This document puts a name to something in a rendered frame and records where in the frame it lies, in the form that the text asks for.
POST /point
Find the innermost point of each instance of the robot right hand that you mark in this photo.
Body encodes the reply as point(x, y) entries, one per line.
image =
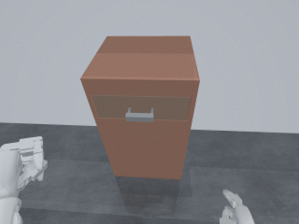
point(239, 215)

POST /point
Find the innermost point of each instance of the drawer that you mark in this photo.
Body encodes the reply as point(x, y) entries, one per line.
point(164, 107)

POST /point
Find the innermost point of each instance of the cabinet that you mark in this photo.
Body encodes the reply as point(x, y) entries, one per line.
point(144, 65)

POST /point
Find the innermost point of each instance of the left robot forearm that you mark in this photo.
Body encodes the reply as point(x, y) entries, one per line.
point(9, 210)

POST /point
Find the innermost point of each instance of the handle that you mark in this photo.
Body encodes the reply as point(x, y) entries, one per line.
point(139, 117)

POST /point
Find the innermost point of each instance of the robot left hand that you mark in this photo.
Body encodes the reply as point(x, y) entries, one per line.
point(28, 152)

